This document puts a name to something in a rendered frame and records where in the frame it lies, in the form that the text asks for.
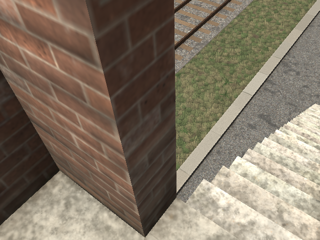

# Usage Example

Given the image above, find stairs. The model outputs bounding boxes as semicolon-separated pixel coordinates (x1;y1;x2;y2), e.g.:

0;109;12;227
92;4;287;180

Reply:
186;103;320;240

